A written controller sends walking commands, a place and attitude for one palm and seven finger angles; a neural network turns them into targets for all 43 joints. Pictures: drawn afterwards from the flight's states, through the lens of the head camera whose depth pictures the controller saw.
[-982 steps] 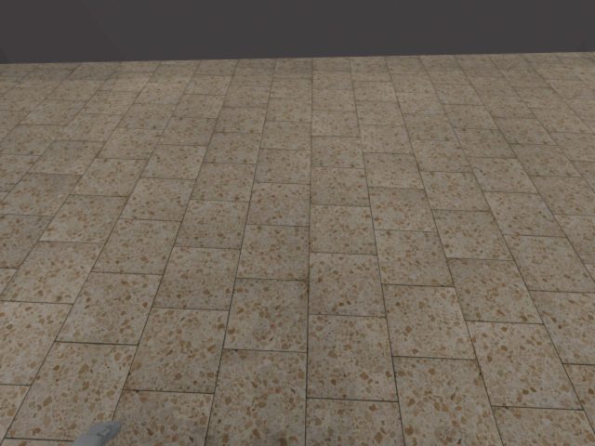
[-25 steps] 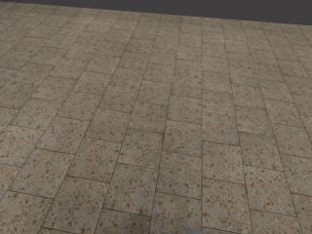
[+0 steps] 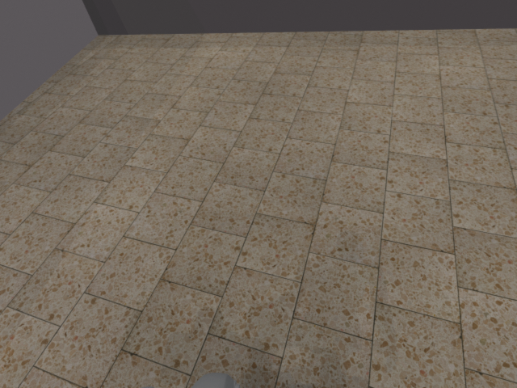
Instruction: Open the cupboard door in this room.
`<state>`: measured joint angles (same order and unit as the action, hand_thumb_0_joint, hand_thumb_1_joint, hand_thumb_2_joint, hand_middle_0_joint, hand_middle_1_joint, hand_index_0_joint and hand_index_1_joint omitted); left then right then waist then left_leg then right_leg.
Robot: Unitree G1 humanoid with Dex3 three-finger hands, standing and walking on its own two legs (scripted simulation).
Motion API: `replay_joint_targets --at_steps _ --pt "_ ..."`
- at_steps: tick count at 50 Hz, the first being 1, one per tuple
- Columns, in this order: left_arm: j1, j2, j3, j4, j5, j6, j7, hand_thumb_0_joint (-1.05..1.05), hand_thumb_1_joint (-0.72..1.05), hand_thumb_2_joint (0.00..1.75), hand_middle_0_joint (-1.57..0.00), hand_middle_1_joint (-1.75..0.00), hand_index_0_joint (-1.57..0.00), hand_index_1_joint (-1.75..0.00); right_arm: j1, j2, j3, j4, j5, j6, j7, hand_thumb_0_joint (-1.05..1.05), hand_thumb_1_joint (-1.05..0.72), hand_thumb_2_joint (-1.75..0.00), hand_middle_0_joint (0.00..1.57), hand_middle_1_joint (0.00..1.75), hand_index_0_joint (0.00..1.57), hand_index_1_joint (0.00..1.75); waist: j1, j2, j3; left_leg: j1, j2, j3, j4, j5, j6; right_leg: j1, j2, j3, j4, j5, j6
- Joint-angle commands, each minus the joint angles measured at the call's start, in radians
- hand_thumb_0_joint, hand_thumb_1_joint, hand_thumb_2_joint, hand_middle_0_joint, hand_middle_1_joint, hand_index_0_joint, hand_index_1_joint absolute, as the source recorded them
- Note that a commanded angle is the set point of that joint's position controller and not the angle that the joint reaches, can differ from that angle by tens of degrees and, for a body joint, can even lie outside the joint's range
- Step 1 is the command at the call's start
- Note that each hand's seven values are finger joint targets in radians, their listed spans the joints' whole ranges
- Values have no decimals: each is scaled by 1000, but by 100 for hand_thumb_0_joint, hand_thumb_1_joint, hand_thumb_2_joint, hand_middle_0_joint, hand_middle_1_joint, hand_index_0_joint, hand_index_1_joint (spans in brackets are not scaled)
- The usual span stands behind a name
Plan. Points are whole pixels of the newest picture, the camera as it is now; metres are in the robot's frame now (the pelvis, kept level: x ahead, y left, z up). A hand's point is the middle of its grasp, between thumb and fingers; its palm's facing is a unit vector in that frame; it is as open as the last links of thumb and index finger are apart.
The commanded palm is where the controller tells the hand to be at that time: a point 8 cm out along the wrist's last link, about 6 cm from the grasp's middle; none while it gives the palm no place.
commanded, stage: turn or walk to find it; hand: left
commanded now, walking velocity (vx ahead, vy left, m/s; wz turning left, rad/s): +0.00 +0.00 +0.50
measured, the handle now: out of the picture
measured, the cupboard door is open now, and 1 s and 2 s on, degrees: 0 0 0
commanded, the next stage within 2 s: none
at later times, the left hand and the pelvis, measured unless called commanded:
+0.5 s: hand out of the picture -0.05 +0.28 -0.18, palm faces +0.29 -0.93 -0.24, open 7.4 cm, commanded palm none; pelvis -0.04 +0.06 +0.00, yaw +14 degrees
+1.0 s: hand out of the picture -0.05 +0.21 -0.15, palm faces +0.46 -0.85 -0.27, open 7.4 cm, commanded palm none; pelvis -0.05 +0.00 +0.00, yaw +29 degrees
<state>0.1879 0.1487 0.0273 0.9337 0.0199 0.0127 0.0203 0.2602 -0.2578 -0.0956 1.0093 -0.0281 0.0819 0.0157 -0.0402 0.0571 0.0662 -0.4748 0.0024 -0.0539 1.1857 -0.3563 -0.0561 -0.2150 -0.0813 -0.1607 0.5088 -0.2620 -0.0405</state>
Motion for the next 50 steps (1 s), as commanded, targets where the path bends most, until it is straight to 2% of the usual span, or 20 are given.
replay_joint_targets --at_steps 1,9,11,13,14,15,16,17,19,23,30,34,37,38,39,40,41,43,45,50 --pt "34 204 56 -64 1 -25 15 0 90 90 -20 -30 -20 -30 -34 -46 -8 -70 6 -18 1 0 -90 -90 20 30 20 30 54 -227 -8 -62 36 18 -38 -15 -21 39 -250 176 -236 93 -70" --pt "91 265 79 -32 13 -13 12 0 90 90 -20 -30 -20 -30 -112 -23 14 -104 21 -38 -1 0 -90 -90 20 30 20 30 94 -258 -70 67 41 108 -382 -138 -4 102 -312 141 -156 250 -112" --pt "83 272 80 -26 12 -9 9 0 90 90 -20 -30 -20 -30 -83 -23 18 -101 23 -48 -4 0 -90 -90 20 30 20 30 76 -257 -104 131 24 134 -507 -95 4 113 -303 109 -96 316 -93" --pt "63 262 80 -22 1 -2 6 0 90 90 -20 -30 -20 -30 -21 -38 14 -86 22 -59 -4 0 -90 -90 20 30 20 30 32 -196 -136 298 23 133 -724 94 18 29 -271 43 18 263 -25" --pt "70 232 73 -34 -8 6 3 0 90 90 -20 -30 -20 -30 16 -94 3 -80 20 -68 -4 0 -90 -90 20 30 20 30 6 -46 -154 431 96 30 -818 177 46 -112 -212 -8 159 123 32" --pt "48 163 57 -70 -13 12 -4 0 90 90 -20 -30 -20 -30 38 -194 -23 -87 10 -72 -10 0 -90 -90 20 30 20 30 -16 262 -116 497 353 -311 -886 410 152 -380 -70 -44 375 -301 115" --pt "-29 166 47 -89 -3 25 0 0 90 90 -20 -30 -20 -30 68 -238 -29 -74 8 -60 -16 0 -90 -90 20 30 20 30 -43 205 -89 398 429 -328 -902 485 231 -375 -53 46 502 -371 109" --pt "-41 171 54 -87 -1 30 -3 0 90 90 -20 -30 -20 -30 31 -210 -20 -77 4 -61 -21 0 -90 -90 20 30 20 30 -23 153 -69 336 391 -276 -911 405 244 -355 -66 93 548 -315 100" --pt "-52 184 63 -60 -1 34 -10 0 90 90 -20 -30 -20 -30 -70 -156 -2 -100 3 -65 -35 0 -90 -90 20 30 20 30 10 181 -5 270 287 -213 -906 361 202 -367 -54 127 602 -200 109" --pt "3 184 59 -28 -4 22 -15 0 90 90 -20 -30 -20 -30 -68 -139 8 -109 12 -80 -37 0 -90 -90 20 30 20 30 35 66 -61 377 221 -139 -859 571 191 -360 -28 131 616 -108 128" --pt "-86 166 49 -81 -11 21 -2 0 90 90 -20 -30 -20 -30 -5 -146 -9 -104 4 -72 -33 0 -90 -90 20 30 20 30 -1 69 -70 392 239 -253 -835 577 234 -324 -4 154 469 -174 140" --pt "-71 154 43 -91 -17 15 -2 0 90 90 -20 -30 -20 -30 -38 -150 -14 -117 0 -62 -31 0 -90 -90 20 30 20 30 11 101 -82 306 208 -304 -804 555 227 -174 37 137 256 -191 123" --pt "18 166 48 -72 -20 0 1 0 90 90 -20 -30 -20 -30 -66 -143 -20 -126 7 -58 -27 0 -90 -90 20 30 20 30 57 88 -130 216 153 -304 -724 498 182 24 56 116 -6 -7 113" --pt "59 196 54 -64 -15 -11 4 0 90 90 -20 -30 -20 -30 -64 -118 -18 -130 14 -60 -24 0 -90 -90 20 30 20 30 77 18 -148 131 104 -276 -663 381 136 156 13 147 -143 91 105" --pt "91 275 69 -60 -1 -23 13 0 90 90 -20 -30 -20 -30 -41 -53 -10 -138 23 -63 -18 0 -90 -90 20 30 20 30 87 -212 -187 -49 -4 -148 -493 86 65 325 -210 339 -211 133 45" --pt "100 325 77 -67 3 -22 16 0 90 90 -20 -30 -20 -30 -69 -46 -9 -166 17 -61 -20 0 -90 -90 20 30 20 30 99 -355 -147 -138 -91 -27 -278 -250 20 255 -404 520 -210 297 -68" --pt "73 304 68 -81 -3 -16 17 0 90 90 -20 -30 -20 -30 -71 -79 -19 -158 11 -50 -19 0 -90 -90 20 30 20 30 83 -241 -117 -103 -50 -61 -118 -234 27 129 -406 451 -205 297 -115" --pt "-60 245 67 -114 -7 -15 21 0 90 90 -20 -30 -20 -30 -21 -74 -27 -113 6 -23 -9 0 -90 -90 20 30 20 30 23 -234 -32 -85 -8 -62 25 -121 22 -18 -320 368 -264 21 -80" --pt "-87 199 49 -124 -6 -22 14 0 90 90 -20 -30 -20 -30 -3 -65 -19 -88 1 -21 3 0 -90 -90 20 30 20 30 6 -209 6 -86 10 -22 66 -25 5 -32 -235 229 -232 97 -52" --pt "1 215 55 -94 1 -24 14 0 90 90 -20 -30 -20 -30 -40 -55 -11 -94 7 -18 6 0 -90 -90 20 30 20 30 41 -228 -8 -78 32 22 -12 -12 -22 36 -249 159 -216 141 -64"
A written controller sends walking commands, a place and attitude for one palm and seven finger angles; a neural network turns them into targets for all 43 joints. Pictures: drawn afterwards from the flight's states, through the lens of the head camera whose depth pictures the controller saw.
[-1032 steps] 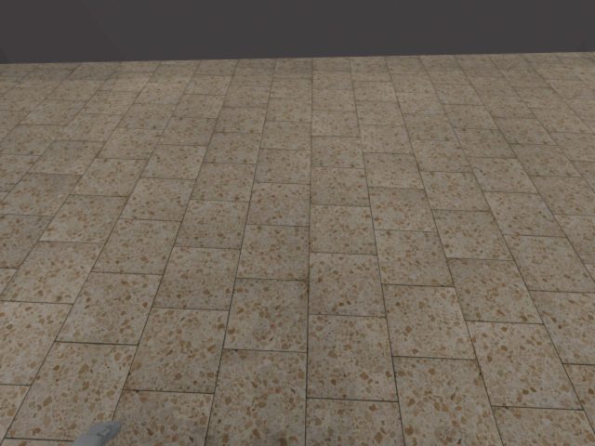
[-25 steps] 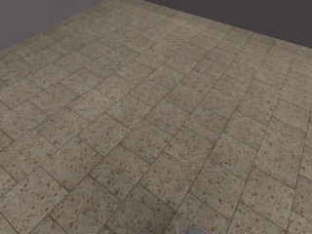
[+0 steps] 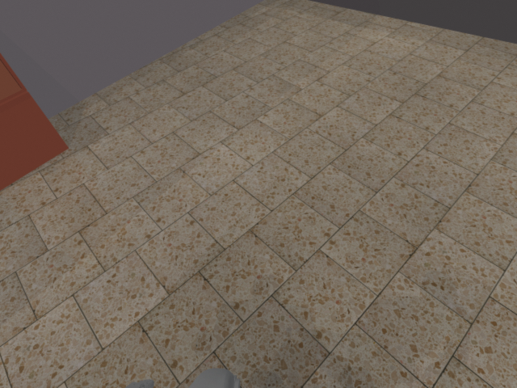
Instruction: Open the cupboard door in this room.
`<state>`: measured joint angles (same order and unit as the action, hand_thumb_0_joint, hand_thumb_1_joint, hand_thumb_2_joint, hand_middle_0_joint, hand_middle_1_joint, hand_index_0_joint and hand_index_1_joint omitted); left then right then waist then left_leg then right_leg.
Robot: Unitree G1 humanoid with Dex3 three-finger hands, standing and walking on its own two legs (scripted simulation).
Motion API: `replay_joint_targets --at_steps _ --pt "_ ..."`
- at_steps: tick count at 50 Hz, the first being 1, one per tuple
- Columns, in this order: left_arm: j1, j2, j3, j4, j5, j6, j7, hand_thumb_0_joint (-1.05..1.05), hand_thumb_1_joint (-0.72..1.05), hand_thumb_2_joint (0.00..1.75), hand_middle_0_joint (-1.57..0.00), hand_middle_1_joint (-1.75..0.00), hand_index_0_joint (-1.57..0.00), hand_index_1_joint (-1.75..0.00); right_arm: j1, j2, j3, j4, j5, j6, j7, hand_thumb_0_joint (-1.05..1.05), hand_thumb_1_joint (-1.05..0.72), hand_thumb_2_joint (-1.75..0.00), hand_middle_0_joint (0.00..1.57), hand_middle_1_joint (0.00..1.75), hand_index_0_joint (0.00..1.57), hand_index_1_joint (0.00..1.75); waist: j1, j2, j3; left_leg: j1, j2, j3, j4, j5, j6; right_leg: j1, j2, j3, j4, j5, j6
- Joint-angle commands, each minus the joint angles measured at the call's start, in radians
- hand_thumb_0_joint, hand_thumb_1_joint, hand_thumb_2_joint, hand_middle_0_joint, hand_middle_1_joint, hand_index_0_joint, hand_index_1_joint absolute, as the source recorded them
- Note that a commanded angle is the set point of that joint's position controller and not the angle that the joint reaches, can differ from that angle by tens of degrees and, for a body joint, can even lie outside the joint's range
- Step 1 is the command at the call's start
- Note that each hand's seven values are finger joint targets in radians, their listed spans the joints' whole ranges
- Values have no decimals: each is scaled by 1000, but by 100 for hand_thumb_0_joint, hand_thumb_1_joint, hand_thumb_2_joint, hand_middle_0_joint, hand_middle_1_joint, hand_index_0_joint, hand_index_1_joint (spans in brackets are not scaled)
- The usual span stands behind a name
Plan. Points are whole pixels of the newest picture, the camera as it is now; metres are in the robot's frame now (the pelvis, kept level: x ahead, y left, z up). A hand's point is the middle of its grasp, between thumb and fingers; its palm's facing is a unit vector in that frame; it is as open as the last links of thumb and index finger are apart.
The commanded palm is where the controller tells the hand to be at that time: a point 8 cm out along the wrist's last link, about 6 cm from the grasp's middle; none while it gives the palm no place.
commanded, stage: turn or walk to find it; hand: left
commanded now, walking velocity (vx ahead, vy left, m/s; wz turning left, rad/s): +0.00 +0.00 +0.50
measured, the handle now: out of the picture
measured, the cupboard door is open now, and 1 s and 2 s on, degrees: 0 0 0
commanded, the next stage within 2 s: none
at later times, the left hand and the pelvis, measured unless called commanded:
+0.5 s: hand out of the picture +0.00 +0.29 -0.17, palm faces +0.28 -0.93 -0.24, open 7.4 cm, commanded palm none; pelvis -0.01 +0.06 +0.00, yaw +14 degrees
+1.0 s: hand out of the picture -0.03 +0.20 -0.14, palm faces +0.48 -0.83 -0.28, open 7.4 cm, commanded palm none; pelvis -0.01 -0.01 +0.00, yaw +30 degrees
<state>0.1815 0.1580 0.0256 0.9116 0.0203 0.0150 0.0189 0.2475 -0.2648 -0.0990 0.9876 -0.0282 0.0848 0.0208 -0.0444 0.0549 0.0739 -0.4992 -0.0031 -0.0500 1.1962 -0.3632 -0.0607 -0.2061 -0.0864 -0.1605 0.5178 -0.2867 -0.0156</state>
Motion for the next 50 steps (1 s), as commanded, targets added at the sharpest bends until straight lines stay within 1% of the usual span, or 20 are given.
replay_joint_targets --at_steps 1,7,10,11,12,13,14,15,17,21,30,34,36,37,38,39,40,42,44,50 --pt "27 211 58 -65 2 -25 15 0 90 90 -20 -30 -20 -30 -45 -46 -5 -76 7 -22 1 0 -90 -90 20 30 20 30 55 -226 -20 -53 39 27 -67 -23 -20 49 -248 156 -218 190 -95" --pt "100 267 79 -32 12 -15 9 0 90 90 -20 -30 -20 -30 -125 -24 18 -103 20 -46 -4 0 -90 -90 20 30 20 30 102 -268 -88 64 33 117 -401 -114 -9 147 -287 101 -102 455 -122" --pt "72 275 83 -25 5 -8 6 0 90 90 -20 -30 -20 -30 -53 -36 18 -89 20 -61 -7 0 -90 -90 20 30 20 30 55 -254 -133 214 21 147 -656 49 6 118 -271 39 18 458 -63" --pt "64 261 81 -29 -5 -2 4 0 90 90 -20 -30 -20 -30 -11 -66 10 -77 18 -68 -5 0 -90 -90 20 30 20 30 26 -157 -156 354 34 125 -784 201 19 26 -244 -4 113 368 -13" --pt "73 208 73 -51 -12 5 1 0 90 90 -20 -30 -20 -30 40 -160 -11 -74 12 -81 -9 0 -90 -90 20 30 20 30 -3 93 -196 514 218 -131 -851 425 92 -178 -134 -47 308 61 57" --pt "11 148 47 -88 -9 12 -2 0 90 90 -20 -30 -20 -30 91 -240 -29 -64 14 -75 -16 0 -90 -90 20 30 20 30 -29 270 -164 532 394 -320 -852 746 178 -360 -41 1 477 -383 103" --pt "-19 168 50 -92 -5 22 2 0 90 90 -20 -30 -20 -30 103 -242 -26 -53 10 -66 -19 0 -90 -90 20 30 20 30 -38 182 -156 473 428 -283 -838 701 240 -342 -54 73 564 -376 87" --pt "-59 159 51 -77 -1 31 7 0 90 90 -20 -30 -20 -30 75 -203 -19 -49 6 -72 -32 0 -90 -90 20 30 20 30 -38 238 -111 410 365 -271 -863 674 220 -362 -62 118 590 -322 88" --pt "-63 178 60 -54 -7 28 -6 0 90 90 -20 -30 -20 -30 -32 -158 1 -81 4 -71 -41 0 -90 -90 20 30 20 30 5 159 -41 354 280 -206 -856 616 208 -367 -50 138 632 -188 91" --pt "-3 176 57 -24 -5 18 -12 0 90 90 -20 -30 -20 -30 -31 -142 5 -91 12 -87 -41 0 -90 -90 20 30 20 30 32 78 -124 465 221 -135 -828 715 190 -369 -23 134 637 -92 112" --pt "-107 159 47 -83 -13 16 0 0 90 90 -20 -30 -20 -30 14 -141 -11 -92 3 -75 -36 0 -90 -90 20 30 20 30 1 78 -102 426 239 -287 -824 632 243 -315 8 162 423 -157 117" --pt "-61 153 44 -81 -19 8 1 0 90 90 -20 -30 -20 -30 -27 -142 -16 -105 0 -66 -34 0 -90 -90 20 30 20 30 25 113 -117 327 204 -317 -786 622 225 -147 51 141 209 -139 96" --pt "5 161 49 -63 -20 -2 3 0 90 90 -20 -30 -20 -30 -49 -136 -17 -109 5 -63 -32 0 -90 -90 20 30 20 30 59 94 -128 236 165 -319 -738 539 192 -1 61 126 30 4 89" --pt "52 184 54 -53 -17 -10 6 0 90 90 -20 -30 -20 -30 -53 -116 -16 -114 12 -62 -30 0 -90 -90 20 30 20 30 82 41 -140 148 121 -291 -685 402 151 124 29 141 -102 105 85" --pt "77 259 67 -50 -3 -22 13 0 90 90 -20 -30 -20 -30 -30 -59 -8 -118 22 -63 -23 0 -90 -90 20 30 20 30 91 -165 -163 -18 22 -198 -536 137 85 276 -153 312 -207 91 35" --pt "87 317 78 -58 4 -23 16 0 90 90 -20 -30 -20 -30 -41 -31 -5 -143 19 -62 -24 0 -90 -90 20 30 20 30 101 -359 -128 -119 -93 -36 -302 -222 28 228 -389 542 -244 177 -84" --pt "67 305 70 -74 -4 -15 18 0 90 90 -20 -30 -20 -30 -51 -77 -17 -138 11 -50 -24 0 -90 -90 20 30 20 30 90 -251 -100 -71 -48 -67 -131 -226 36 69 -407 503 -254 149 -140" --pt "-64 239 66 -104 -7 -18 17 0 90 90 -20 -30 -20 -30 -4 -72 -24 -88 3 -27 -12 0 -90 -90 20 30 20 30 30 -227 -18 -49 -13 -70 24 -100 31 -78 -301 397 -305 -87 -103" --pt "-101 195 54 -114 -6 -23 14 0 90 90 -20 -30 -20 -30 42 -58 -18 -62 -3 -19 -1 0 -90 -90 20 30 20 30 0 -207 -3 -31 15 -28 73 -1 16 -95 -233 260 -288 -53 -64" --pt "75 202 64 -35 -3 -56 8 0 90 90 -20 -30 -20 -30 -26 -49 -8 -77 -9 -33 17 0 -90 -90 20 30 20 30 69 -201 -30 -145 71 21 8 71 -15 108 -264 226 -341 -191 -59"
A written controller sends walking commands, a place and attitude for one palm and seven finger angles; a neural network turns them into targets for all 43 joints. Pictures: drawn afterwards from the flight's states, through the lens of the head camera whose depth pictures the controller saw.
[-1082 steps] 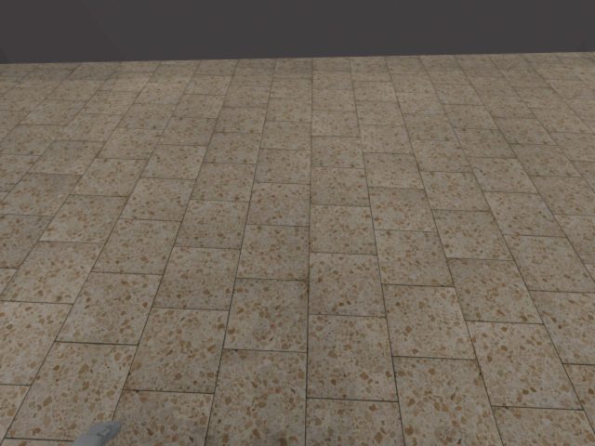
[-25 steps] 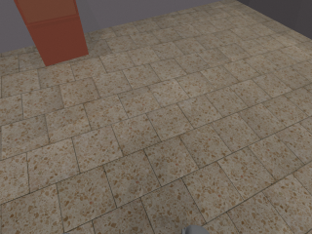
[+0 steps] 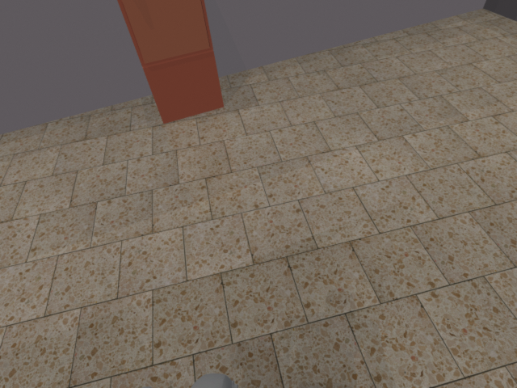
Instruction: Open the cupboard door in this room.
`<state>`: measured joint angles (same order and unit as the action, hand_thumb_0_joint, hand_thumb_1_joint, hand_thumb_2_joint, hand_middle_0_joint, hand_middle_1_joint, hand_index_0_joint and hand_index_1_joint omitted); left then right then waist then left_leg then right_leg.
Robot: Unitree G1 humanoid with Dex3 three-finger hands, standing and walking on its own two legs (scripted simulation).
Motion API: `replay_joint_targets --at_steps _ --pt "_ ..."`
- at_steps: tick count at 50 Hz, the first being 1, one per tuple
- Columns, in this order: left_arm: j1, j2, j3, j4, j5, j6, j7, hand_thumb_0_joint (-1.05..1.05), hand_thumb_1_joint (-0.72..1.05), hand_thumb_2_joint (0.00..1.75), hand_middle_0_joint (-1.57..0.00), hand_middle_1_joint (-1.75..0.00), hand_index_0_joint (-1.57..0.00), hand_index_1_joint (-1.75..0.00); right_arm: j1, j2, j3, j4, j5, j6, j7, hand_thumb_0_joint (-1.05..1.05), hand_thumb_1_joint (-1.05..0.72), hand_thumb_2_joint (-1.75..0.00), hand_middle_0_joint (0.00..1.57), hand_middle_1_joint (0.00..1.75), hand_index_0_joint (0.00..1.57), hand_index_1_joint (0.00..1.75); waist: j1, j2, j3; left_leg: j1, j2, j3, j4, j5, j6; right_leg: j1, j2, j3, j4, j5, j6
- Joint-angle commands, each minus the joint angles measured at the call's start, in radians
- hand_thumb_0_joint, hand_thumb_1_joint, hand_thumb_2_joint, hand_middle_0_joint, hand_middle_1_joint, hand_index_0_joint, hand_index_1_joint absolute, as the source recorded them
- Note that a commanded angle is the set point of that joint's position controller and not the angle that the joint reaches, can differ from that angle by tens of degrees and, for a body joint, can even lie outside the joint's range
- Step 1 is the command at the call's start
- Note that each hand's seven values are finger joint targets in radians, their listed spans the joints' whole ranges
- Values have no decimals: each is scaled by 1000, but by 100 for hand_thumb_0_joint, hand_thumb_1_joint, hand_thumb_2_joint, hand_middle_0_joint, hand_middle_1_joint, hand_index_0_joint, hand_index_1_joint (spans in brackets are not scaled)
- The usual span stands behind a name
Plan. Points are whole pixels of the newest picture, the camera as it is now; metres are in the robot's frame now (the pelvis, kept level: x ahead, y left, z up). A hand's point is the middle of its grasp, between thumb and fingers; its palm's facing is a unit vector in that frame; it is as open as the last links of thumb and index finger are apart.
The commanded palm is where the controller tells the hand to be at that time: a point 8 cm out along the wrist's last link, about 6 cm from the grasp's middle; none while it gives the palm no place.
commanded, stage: turn or walk to find it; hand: left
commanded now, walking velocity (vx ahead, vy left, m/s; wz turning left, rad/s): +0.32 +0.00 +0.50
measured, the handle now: out of the picture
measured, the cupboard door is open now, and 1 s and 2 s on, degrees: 0 0 0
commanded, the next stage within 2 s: stand and wait in 1.98 s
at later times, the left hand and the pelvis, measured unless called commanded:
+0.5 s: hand out of the picture +0.01 +0.30 -0.18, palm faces +0.27 -0.94 -0.21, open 7.4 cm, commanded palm none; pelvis +0.09 +0.10 +0.00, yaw +13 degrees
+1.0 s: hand (134, 294) +0.34 +0.30 -0.16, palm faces +0.32 -0.92 -0.24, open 7.3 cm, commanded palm none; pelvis +0.32 +0.10 -0.01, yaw +18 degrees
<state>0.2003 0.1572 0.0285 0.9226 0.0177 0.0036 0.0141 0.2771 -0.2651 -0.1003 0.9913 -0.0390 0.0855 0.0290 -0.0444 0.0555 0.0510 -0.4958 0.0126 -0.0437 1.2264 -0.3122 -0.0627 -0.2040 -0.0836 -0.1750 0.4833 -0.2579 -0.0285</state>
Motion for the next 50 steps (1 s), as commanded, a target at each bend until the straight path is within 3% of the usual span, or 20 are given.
replay_joint_targets --at_steps 1,12,15,16,17,18,19,22,25,27,32,36,38,40,41,42,43,45,48,50 --pt "86 204 62 -31 2 -49 12 0 90 90 -20 -30 -20 -30 -80 -43 -4 -85 2 -39 10 0 -90 -90 20 30 20 30 81 -190 -7 -158 65 20 -64 10 -12 136 -278 242 -309 -217 -53" --pt "169 245 77 61 22 -60 -6 0 90 90 -20 -30 -20 -30 -184 8 25 -123 18 -79 27 0 -90 -90 20 30 20 30 103 -242 -1 55 72 149 -554 -103 37 117 -327 76 -273 -180 -61" --pt "147 244 73 76 11 -51 -13 0 90 90 -20 -30 -20 -30 -49 -21 19 -80 15 -101 18 0 -90 -90 20 30 20 30 20 -135 -58 389 24 220 -772 13 44 -36 -273 -39 -83 -155 -2" --pt "126 211 66 65 4 -49 -20 0 90 90 -20 -30 -20 -30 64 -97 -1 -46 14 -110 6 0 -90 -90 20 30 20 30 -44 39 -109 584 92 93 -846 -62 76 -181 -200 -98 152 -149 43" --pt "99 138 49 19 -2 -45 -33 0 90 90 -20 -30 -20 -30 167 -212 -32 -17 5 -118 -5 0 -90 -90 20 30 20 30 -92 343 -88 696 347 -333 -978 -209 156 -486 -55 -103 483 -347 103" --pt "4 145 35 -21 8 -40 -32 0 90 90 -20 -30 -20 -30 218 -242 -31 5 19 -110 -19 0 -90 -90 20 30 20 30 -109 223 -44 645 417 -386 -1043 -246 208 -566 -67 33 579 -325 86" --pt "-18 142 41 -20 11 -42 -31 0 90 90 -20 -30 -20 -30 176 -211 -20 9 17 -112 -25 0 -90 -90 20 30 20 30 -86 168 1 570 411 -368 -1055 -244 229 -566 -97 73 626 -282 74" --pt "32 131 41 49 13 -38 -40 0 90 90 -20 -30 -20 -30 32 -86 23 -18 18 -135 -35 0 -90 -90 20 30 20 30 4 104 97 400 293 -170 -1056 17 193 -484 -116 112 663 -70 77" --pt "87 115 33 80 12 -32 -41 0 90 90 -20 -30 -20 -30 54 -55 33 5 26 -161 -38 0 -90 -90 20 30 20 30 41 56 59 443 230 -43 -1036 337 177 -456 -87 93 658 23 96" --pt "59 114 32 68 12 -28 -38 0 90 90 -20 -30 -20 -30 84 -41 28 22 29 -168 -41 0 -90 -90 20 30 20 30 42 44 47 499 227 -22 -1021 487 192 -497 -79 87 645 39 105" --pt "-110 102 26 -4 3 -28 -45 0 90 90 -20 -30 -20 -30 135 -37 26 59 26 -174 -52 0 -90 -90 20 30 20 30 19 46 108 522 238 -19 -1028 525 221 -551 -82 88 469 96 98" --pt "-179 90 22 -36 -6 -39 -49 0 90 90 -20 -30 -20 -30 149 -53 25 86 18 -173 -58 0 -90 -90 20 30 20 30 12 75 101 504 231 -2 -988 627 211 -381 -39 56 227 92 56" --pt "-88 111 28 -11 -5 -46 -43 0 90 90 -20 -30 -20 -30 145 -77 20 98 19 -170 -58 0 -90 -90 20 30 20 30 59 59 45 507 237 -3 -869 841 203 -224 10 36 184 62 23" --pt "182 152 48 70 6 -64 -37 0 90 90 -20 -30 -20 -30 124 -89 15 99 25 -168 -56 0 -90 -90 20 30 20 30 180 -19 -89 419 174 36 -558 829 154 123 43 31 74 143 2" --pt "344 246 72 122 20 -79 -25 0 90 90 -20 -30 -20 -30 155 -54 19 95 34 -167 -43 0 -90 -90 20 30 20 30 235 -193 -223 222 71 87 -237 473 117 392 -145 232 35 173 -44" --pt "391 333 86 149 9 -76 -16 0 90 90 -20 -30 -20 -30 221 12 31 73 39 -166 -42 0 -90 -90 20 30 20 30 189 -397 -312 -5 -83 53 65 -227 86 495 -394 664 -87 291 -132" --pt "305 315 86 125 -9 -70 -10 0 90 90 -20 -30 -20 -30 167 -4 30 59 47 -153 -45 0 -90 -90 20 30 20 30 172 -267 -204 -38 -17 -39 188 -222 111 367 -427 685 -187 139 -173" --pt "122 207 62 84 -8 -75 -10 0 90 90 -20 -30 -20 -30 84 25 28 66 35 -144 -30 0 -90 -90 20 30 20 30 115 -114 -40 -83 70 -36 200 -22 111 118 -338 531 -243 -121 -116" --pt "24 120 33 84 -2 -86 -9 0 90 90 -20 -30 -20 -30 127 73 32 85 16 -108 -22 0 -90 -90 20 30 20 30 27 -137 22 14 102 -13 101 93 85 -126 -239 280 -296 -119 -49" --pt "37 105 31 93 2 -89 -10 0 90 90 -20 -30 -20 -30 151 82 32 90 9 -89 -20 0 -90 -90 20 30 20 30 6 -175 28 0 104 11 55 131 60 -171 -206 201 -322 -115 -38"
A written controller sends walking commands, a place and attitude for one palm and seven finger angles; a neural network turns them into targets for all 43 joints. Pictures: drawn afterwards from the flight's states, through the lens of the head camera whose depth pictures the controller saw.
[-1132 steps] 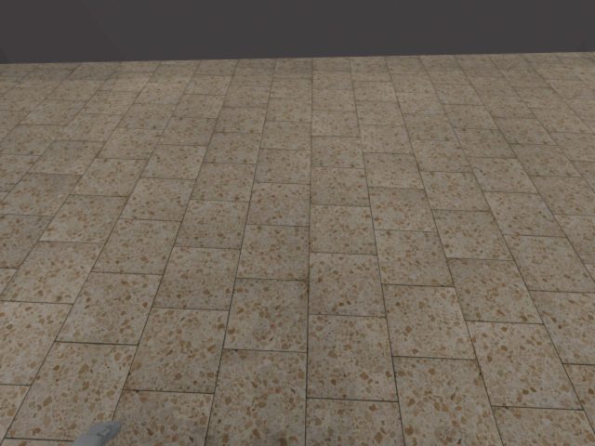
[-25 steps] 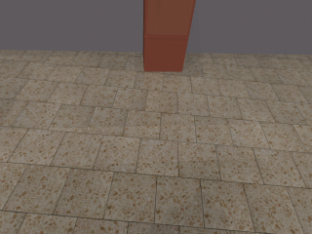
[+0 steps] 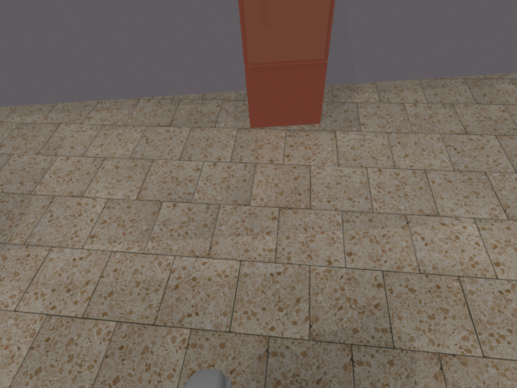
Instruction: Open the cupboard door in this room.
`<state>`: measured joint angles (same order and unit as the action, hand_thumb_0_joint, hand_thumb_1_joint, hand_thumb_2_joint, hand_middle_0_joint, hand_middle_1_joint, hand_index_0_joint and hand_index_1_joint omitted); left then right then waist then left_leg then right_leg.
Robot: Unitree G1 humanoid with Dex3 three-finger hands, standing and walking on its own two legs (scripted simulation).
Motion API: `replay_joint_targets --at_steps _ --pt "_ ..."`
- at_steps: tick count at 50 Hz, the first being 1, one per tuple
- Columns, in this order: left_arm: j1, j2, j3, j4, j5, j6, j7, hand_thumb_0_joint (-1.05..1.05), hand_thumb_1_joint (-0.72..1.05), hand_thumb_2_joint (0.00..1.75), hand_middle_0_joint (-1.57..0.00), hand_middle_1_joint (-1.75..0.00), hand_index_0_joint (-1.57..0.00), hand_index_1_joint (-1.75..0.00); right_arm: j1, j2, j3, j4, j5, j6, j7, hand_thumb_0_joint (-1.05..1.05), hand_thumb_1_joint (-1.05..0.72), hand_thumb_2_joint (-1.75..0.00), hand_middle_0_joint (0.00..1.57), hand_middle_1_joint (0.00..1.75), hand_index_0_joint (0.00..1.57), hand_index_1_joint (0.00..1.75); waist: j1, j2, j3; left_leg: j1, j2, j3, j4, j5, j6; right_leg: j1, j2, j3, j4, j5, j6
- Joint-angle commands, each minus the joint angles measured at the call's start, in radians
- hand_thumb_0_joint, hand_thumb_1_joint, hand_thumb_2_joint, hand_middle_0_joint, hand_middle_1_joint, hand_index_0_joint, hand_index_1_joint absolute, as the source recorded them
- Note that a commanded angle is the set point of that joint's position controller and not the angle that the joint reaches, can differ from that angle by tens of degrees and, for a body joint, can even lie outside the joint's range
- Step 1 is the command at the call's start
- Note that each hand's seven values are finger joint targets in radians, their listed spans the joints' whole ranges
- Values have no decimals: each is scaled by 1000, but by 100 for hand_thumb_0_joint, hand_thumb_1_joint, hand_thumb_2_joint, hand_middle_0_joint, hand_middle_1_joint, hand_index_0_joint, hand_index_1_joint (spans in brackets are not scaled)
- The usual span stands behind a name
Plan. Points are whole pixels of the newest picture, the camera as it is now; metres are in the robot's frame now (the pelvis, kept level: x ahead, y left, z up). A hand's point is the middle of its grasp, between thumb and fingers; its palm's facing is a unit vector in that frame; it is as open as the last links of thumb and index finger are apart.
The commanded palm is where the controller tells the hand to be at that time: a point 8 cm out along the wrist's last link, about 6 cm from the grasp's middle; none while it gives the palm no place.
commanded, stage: turn or walk to find it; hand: left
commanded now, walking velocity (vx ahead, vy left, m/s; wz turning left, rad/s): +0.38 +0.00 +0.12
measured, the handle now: out of the picture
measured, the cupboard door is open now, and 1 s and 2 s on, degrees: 0 0 0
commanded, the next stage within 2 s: stand and wait in 0.98 s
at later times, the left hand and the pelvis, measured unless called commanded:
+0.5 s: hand out of the picture +0.08 +0.17 -0.17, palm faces +0.19 -0.98 -0.10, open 7.4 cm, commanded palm none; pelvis +0.22 +0.05 -0.01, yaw +3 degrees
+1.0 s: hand (196, 198) +0.57 +0.20 -0.15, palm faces -0.04 -0.97 -0.23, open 7.4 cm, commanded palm none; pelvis +0.42 +0.01 -0.01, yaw +1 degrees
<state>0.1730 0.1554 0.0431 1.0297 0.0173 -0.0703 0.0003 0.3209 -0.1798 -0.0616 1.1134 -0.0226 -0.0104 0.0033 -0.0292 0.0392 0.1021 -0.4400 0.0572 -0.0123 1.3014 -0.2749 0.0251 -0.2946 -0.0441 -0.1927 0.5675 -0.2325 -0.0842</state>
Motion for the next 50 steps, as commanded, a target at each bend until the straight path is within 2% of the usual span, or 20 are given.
replay_joint_targets --at_steps 1,4,9,16,18,20,21,22,23,24,26,28,31,33,39,44,46,48,49,50 --pt "89 100 16 -4 3 -18 3 0 90 90 -20 -30 -20 -30 92 -7 -6 -39 -10 8 8 0 -90 -90 20 30 20 30 -3 -172 -22 -72 63 -12 -47 112 -36 -68 -233 214 -415 -122 15" --pt "140 107 19 23 2 -29 6 0 90 90 -20 -30 -20 -30 15 -13 -9 -70 -10 6 15 0 -90 -90 20 30 20 30 6 -140 -6 -168 84 0 -138 153 -61 23 -235 193 -425 -40 -11" --pt "268 98 12 71 2 -40 10 0 90 90 -20 -30 -20 -30 -162 -11 -3 -125 -7 -11 25 0 -90 -90 20 30 20 30 61 -98 17 -277 97 31 -325 155 -72 214 -253 182 -397 181 -39" --pt "374 94 -1 118 4 -23 19 0 90 90 -20 -30 -20 -30 -343 2 18 -177 -4 -29 30 0 -90 -90 20 30 20 30 114 -149 23 -181 41 122 -615 76 -36 362 -263 139 -320 497 -47" --pt "373 107 4 124 5 -15 20 0 90 90 -20 -30 -20 -30 -324 -13 16 -175 -4 -35 25 0 -90 -90 20 30 20 30 100 -150 -6 -94 16 151 -673 28 -15 384 -270 130 -254 594 -49" --pt "331 129 7 117 -1 -16 19 0 90 90 -20 -30 -20 -30 -180 -35 8 -132 -7 -46 12 0 -90 -90 20 30 20 30 21 -153 -97 128 -55 212 -769 51 8 356 -229 62 -57 796 -18" --pt "300 130 6 108 -8 -19 19 0 90 90 -20 -30 -20 -30 -34 -74 -5 -89 -10 -54 2 0 -90 -90 20 30 20 30 -51 -118 -188 380 -32 182 -831 155 34 235 -198 32 134 757 19" --pt "316 92 0 87 -17 -21 11 0 90 90 -20 -30 -20 -30 110 -179 -31 -56 -17 -61 -9 0 -90 -90 20 30 20 30 -101 50 -317 687 181 -81 -826 277 107 -32 -106 -6 378 399 72" --pt "279 52 -15 52 -18 -26 4 0 90 90 -20 -30 -20 -30 211 -262 -50 -26 -8 -56 -16 0 -90 -90 20 30 20 30 -117 207 -341 819 394 -371 -874 492 220 -273 -6 34 654 -304 88" --pt "216 75 -1 29 -13 -20 14 0 90 90 -20 -30 -20 -30 192 -243 -47 -19 4 -49 -17 0 -90 -90 20 30 20 30 -104 88 -276 753 427 -336 -910 505 257 -349 -37 125 746 -337 68" --pt "145 51 5 32 -6 -8 8 0 90 90 -20 -30 -20 -30 55 -150 -27 -52 4 -61 -21 0 -90 -90 20 30 20 30 -52 48 -103 501 363 -230 -996 354 192 -367 -101 168 749 -204 81" --pt "165 27 8 46 6 12 -3 0 90 90 -20 -30 -20 -30 -1 -79 -4 -56 1 -72 -20 0 -90 -90 20 30 20 30 8 12 -9 310 290 -108 -1055 307 125 -287 -125 170 694 -133 91" --pt "204 -10 16 32 14 46 -4 0 90 90 -20 -30 -20 -30 -1 -33 -5 -72 1 -81 -19 0 -90 -90 20 30 20 30 50 69 -2 212 226 4 -1120 225 108 -271 -120 152 661 -13 111" --pt "163 5 21 8 12 57 -12 0 90 90 -20 -30 -20 -30 4 -46 1 -73 6 -83 -19 0 -90 -90 20 30 20 30 59 89 27 203 210 9 -1156 179 109 -324 -126 157 649 59 119" --pt "-53 52 21 -94 8 61 -28 0 90 90 -20 -30 -20 -30 76 -90 -9 -60 4 -87 -25 0 -90 -90 20 30 20 30 28 57 59 354 222 26 -1145 300 136 -438 -138 142 409 124 136" --pt "-179 53 12 -146 2 42 -33 0 90 90 -20 -30 -20 -30 146 -113 -16 -28 -7 -77 -25 0 -90 -90 20 30 20 30 -17 63 31 445 237 49 -1068 463 119 -306 -86 88 115 58 99" --pt "-100 74 17 -128 1 33 -30 0 90 90 -20 -30 -20 -30 126 -136 -22 -26 -7 -72 -25 0 -90 -90 20 30 20 30 23 44 -23 453 239 66 -977 593 104 -165 -49 63 53 25 74" --pt "137 124 30 -49 8 14 -24 0 90 90 -20 -30 -20 -30 116 -141 -21 -20 1 -69 -20 0 -90 -90 20 30 20 30 126 -18 -151 379 169 107 -691 656 52 168 -5 43 -68 102 55" --pt "294 213 53 3 19 0 -13 0 90 90 -20 -30 -20 -30 124 -101 -14 -27 11 -69 -9 0 -90 -90 20 30 20 30 188 -175 -264 164 96 148 -414 387 15 449 -174 215 -84 142 14" --pt "380 312 76 34 7 -1 0 0 90 90 -20 -30 -20 -30 156 -37 3 -59 18 -67 -9 0 -90 -90 20 30 20 30 169 -381 -350 -88 -67 133 -120 -278 -31 613 -428 601 -150 412 -78"
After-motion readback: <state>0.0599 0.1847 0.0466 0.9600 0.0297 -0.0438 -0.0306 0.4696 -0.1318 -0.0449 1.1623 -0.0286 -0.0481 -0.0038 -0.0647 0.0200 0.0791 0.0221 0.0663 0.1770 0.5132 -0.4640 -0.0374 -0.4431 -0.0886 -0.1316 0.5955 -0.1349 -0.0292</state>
